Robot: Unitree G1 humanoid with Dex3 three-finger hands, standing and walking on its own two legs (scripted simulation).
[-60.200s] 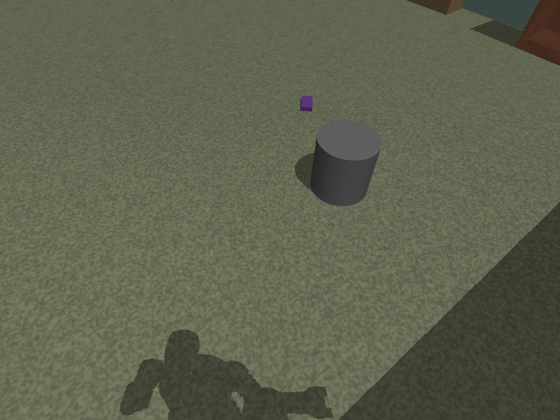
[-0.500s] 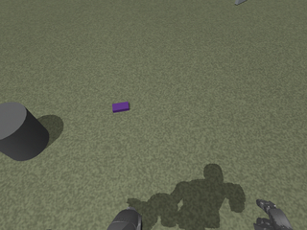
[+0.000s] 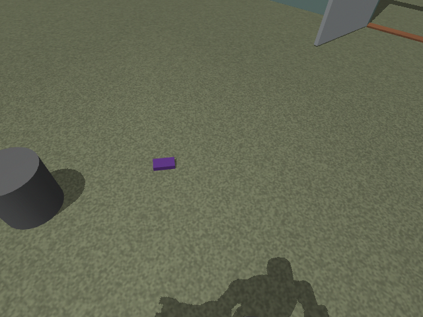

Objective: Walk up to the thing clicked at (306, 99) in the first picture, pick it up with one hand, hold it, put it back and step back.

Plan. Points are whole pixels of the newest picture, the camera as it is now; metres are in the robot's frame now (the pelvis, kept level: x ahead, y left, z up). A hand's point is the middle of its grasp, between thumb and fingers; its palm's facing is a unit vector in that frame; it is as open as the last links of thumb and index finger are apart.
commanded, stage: step back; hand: left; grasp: from above
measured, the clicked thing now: (164, 163) +1.06 +0.27 -0.75
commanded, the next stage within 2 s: stand in 0.60 s
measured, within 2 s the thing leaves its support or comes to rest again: neither
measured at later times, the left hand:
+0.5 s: hand out of the picture +0.14 +0.27 -0.15, palm faces +0.05 -0.92 -0.38, open 7.4 cm
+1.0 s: hand out of the picture +0.14 +0.26 -0.14, palm faces +0.01 -0.94 -0.33, open 7.4 cm
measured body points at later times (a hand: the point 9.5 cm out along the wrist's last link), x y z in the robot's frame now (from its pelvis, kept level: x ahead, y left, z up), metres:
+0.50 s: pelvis +0.05 +0.00 -0.01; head +0.09 +0.00 +0.44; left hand +0.14 +0.32 -0.12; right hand +0.12 -0.30 -0.14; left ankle +0.06 +0.14 -0.73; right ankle +0.07 -0.12 -0.73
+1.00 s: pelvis +0.06 +0.00 +0.01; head +0.06 +0.00 +0.46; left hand +0.14 +0.30 -0.12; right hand +0.18 -0.29 -0.11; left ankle +0.06 +0.14 -0.73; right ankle +0.07 -0.12 -0.73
